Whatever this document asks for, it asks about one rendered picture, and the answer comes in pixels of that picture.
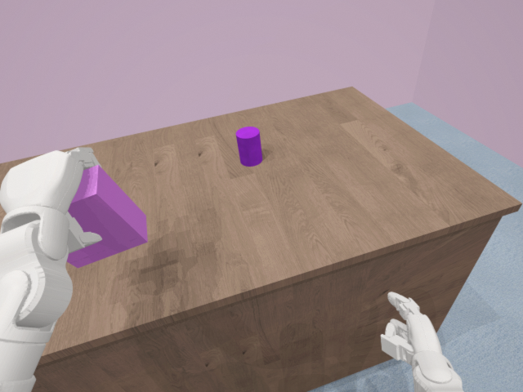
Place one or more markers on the table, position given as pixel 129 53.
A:
pixel 271 278

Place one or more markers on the sponge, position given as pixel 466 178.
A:
pixel 101 207

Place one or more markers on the left robot forearm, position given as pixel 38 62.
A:
pixel 35 290

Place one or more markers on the robot left hand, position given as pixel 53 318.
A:
pixel 51 180

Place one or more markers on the robot right hand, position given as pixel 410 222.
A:
pixel 402 341

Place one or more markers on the right robot forearm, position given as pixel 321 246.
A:
pixel 433 372

